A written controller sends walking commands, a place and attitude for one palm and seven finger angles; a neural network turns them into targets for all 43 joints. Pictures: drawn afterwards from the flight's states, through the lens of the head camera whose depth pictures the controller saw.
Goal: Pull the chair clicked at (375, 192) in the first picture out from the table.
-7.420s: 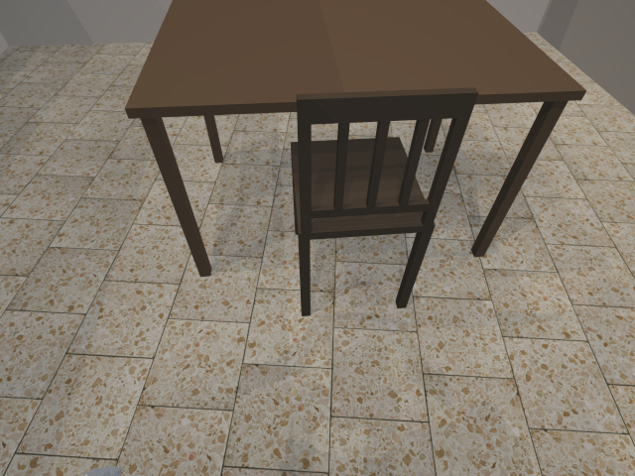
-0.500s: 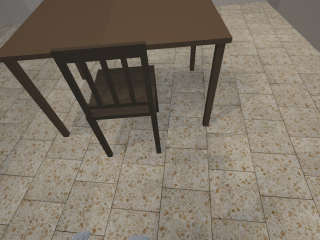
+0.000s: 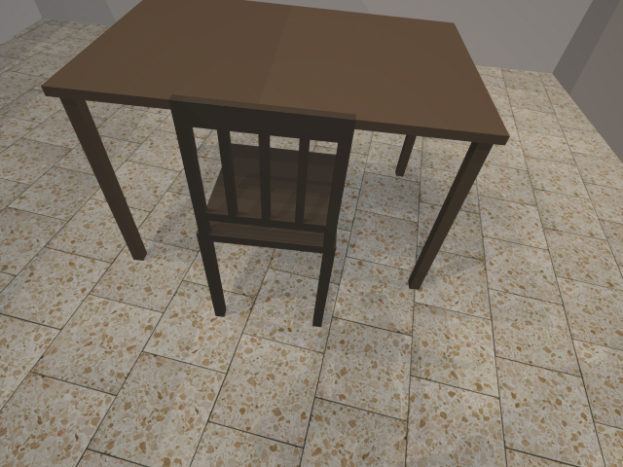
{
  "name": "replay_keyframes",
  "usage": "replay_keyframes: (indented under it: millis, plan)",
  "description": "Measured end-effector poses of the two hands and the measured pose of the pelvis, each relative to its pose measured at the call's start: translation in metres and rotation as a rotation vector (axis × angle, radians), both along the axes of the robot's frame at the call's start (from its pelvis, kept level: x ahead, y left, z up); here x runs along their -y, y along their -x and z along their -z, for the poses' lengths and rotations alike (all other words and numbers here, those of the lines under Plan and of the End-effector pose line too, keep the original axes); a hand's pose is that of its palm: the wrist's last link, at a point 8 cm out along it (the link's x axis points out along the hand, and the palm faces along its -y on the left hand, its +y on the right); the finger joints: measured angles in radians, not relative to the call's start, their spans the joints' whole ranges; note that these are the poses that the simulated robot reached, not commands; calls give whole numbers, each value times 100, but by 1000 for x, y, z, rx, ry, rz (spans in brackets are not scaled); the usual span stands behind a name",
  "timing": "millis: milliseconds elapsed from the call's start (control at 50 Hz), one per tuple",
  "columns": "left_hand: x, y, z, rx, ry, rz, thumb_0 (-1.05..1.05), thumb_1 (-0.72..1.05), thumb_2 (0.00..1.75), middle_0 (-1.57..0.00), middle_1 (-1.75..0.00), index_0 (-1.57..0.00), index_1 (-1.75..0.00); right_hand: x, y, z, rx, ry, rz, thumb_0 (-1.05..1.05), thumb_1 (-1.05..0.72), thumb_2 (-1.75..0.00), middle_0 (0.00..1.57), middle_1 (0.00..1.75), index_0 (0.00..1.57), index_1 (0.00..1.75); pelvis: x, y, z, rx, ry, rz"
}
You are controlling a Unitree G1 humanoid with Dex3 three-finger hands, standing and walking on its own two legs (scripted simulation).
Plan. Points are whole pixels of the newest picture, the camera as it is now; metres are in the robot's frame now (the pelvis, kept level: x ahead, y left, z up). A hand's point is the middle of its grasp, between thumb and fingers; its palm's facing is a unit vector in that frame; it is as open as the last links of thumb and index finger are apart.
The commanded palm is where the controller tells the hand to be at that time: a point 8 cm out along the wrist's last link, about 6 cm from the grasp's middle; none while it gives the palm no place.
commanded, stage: take the last steps up to it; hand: left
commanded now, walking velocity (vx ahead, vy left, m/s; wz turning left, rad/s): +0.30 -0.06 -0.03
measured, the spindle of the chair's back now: (265, 179) +0.73 +0.17 -0.11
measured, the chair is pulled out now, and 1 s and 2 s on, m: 0.00 0.00 0.00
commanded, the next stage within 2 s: come to a stop and stand still in 0.58 s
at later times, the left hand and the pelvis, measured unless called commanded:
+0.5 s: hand (245, 394) +0.26 +0.12 -0.17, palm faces +0.01 -0.98 -0.20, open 7.3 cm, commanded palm none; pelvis +0.17 -0.05 -0.01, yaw +0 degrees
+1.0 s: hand (238, 407) +0.24 +0.13 -0.18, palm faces +0.06 -0.98 -0.18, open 7.4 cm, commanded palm none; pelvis +0.26 -0.04 +0.00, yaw -2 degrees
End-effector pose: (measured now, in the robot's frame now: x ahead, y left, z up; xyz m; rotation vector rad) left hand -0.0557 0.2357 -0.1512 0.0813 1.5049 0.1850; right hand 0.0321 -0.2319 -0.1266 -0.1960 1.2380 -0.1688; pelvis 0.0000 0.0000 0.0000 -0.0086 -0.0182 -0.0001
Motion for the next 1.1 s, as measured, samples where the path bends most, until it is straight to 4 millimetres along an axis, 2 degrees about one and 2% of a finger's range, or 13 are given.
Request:
replay_keyframes:
  millis: [120,240,320,380,420,500,580,660,760,840,920,1000,1100]
  plan:
    - [-1,-82,-4,115,-2,35,1,91,90,-19,-30,-20,-29,-9,35,4,-170,-23,53,0,-92,-89,20,29,20,30,-1,-32,-2,2,-10,-3]
    - [15,-190,-5,228,-13,120,0,91,90,-19,-30,-20,-29,-11,55,14,-320,-70,132,0,-91,-89,20,29,20,30,12,-74,6,3,-25,5]
    - [35,-266,-3,327,-32,176,0,91,90,-19,-30,-20,-29,-2,49,28,-399,-102,173,0,-91,-89,20,29,20,30,30,-111,20,8,-25,6]
    - [47,-301,-2,403,-50,168,0,91,90,-19,-30,-20,-29,11,25,38,-416,-114,179,0,-91,-89,20,29,20,30,43,-132,28,21,-16,0]
    - [53,-308,-6,403,-53,148,0,91,90,-20,-30,-20,-29,22,-6,40,-376,-110,167,1,-91,-89,20,29,20,30,48,-144,24,22,-5,-4]
    - [65,-307,-12,344,-51,125,0,91,90,-20,-30,-20,-30,39,-86,33,-222,-92,127,1,-91,-89,20,29,20,30,55,-168,10,5,1,-5]
    - [61,-304,-16,288,-62,95,-1,94,90,-20,-30,-20,-30,46,-161,22,-79,-83,87,0,-91,-89,20,29,20,30,58,-191,2,-16,4,-1]
    - [60,-297,-13,230,-40,60,-1,93,90,-20,-30,-20,-30,53,-214,13,-17,-48,46,1,-95,-89,20,29,20,30,54,-214,-1,-22,11,2]
    - [58,-285,0,137,-4,1,0,92,90,-20,-30,-20,-30,42,-269,9,26,-22,-11,1,-94,-89,19,29,20,30,43,-245,2,-13,27,7]
    - [60,-280,8,53,20,-15,0,91,90,-20,-30,-20,-29,25,-296,6,34,-14,-25,0,-94,-89,20,29,20,30,36,-264,3,1,6,11]
    - [62,-283,6,11,27,-3,0,91,90,-20,-30,-20,-29,15,-310,7,37,-25,-14,0,-94,-89,20,29,20,30,32,-270,1,5,-17,21]
    - [56,-293,0,14,-9,17,0,91,90,-20,-30,-20,-30,19,-309,12,33,-34,13,-1,-94,-89,20,30,20,30,36,-263,1,-1,-26,29]
    - [50,-307,-9,75,-88,38,0,91,90,-20,-30,-20,-30,44,-291,21,2,-40,25,-1,-93,-89,20,30,20,30,52,-249,4,-6,-23,33]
